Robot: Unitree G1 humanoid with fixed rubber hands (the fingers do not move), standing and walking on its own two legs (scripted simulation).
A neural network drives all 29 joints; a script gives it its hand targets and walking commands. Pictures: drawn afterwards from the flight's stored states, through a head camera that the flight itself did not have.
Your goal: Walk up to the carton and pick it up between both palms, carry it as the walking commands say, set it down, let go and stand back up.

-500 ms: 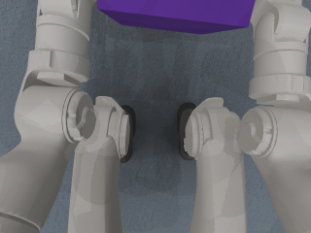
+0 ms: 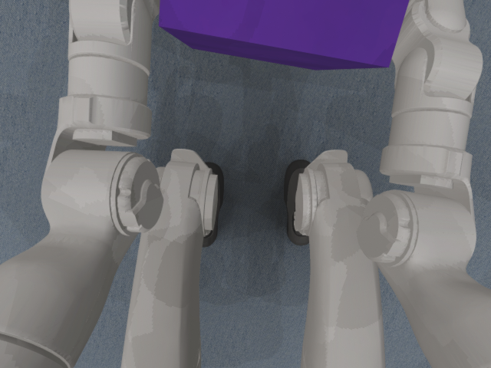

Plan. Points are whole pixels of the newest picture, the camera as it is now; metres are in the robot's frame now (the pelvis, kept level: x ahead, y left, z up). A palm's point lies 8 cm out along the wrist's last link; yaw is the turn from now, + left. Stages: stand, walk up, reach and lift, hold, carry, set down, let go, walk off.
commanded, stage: reach and lift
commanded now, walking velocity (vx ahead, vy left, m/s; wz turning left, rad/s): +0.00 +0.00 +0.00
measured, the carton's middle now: out of the picture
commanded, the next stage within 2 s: none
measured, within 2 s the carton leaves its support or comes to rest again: neither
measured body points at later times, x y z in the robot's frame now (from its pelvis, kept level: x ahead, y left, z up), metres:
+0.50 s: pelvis +0.00 +0.00 +0.05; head +0.34 -0.01 +0.33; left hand +0.57 +0.12 -0.05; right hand +0.53 -0.18 -0.06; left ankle +0.14 +0.11 -0.41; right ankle +0.15 -0.12 -0.41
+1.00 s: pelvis -0.01 +0.00 +0.10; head +0.31 -0.01 +0.41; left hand +0.54 +0.13 +0.02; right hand +0.51 -0.17 +0.01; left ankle +0.14 +0.11 -0.41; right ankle +0.15 -0.12 -0.41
